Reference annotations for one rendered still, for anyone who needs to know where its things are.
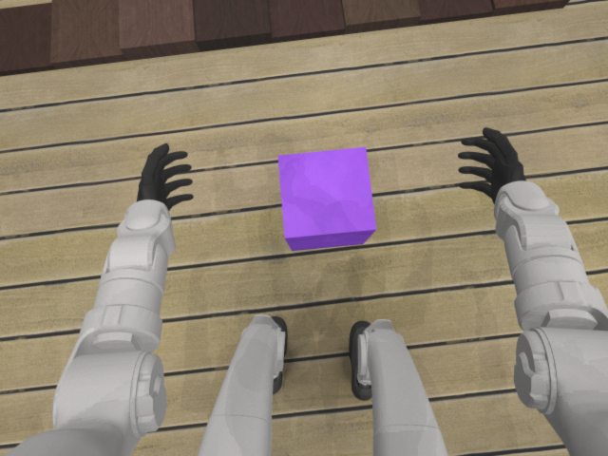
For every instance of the robot right hand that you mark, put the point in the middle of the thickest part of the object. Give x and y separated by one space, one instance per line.
503 160

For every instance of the robot left hand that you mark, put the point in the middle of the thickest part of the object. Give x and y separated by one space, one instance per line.
153 184

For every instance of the right robot forearm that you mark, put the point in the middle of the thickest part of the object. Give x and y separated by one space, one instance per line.
553 290

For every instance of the left robot forearm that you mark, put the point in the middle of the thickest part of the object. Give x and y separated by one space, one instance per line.
126 311

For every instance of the robot right foot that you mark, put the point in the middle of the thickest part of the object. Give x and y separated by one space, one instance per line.
361 391

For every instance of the robot left upper arm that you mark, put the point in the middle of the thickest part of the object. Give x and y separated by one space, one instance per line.
106 403

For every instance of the carton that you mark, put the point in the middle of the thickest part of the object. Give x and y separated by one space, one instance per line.
326 198

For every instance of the robot right upper arm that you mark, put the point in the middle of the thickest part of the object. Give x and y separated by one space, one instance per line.
563 373

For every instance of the right robot shin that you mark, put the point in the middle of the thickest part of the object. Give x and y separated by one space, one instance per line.
377 324

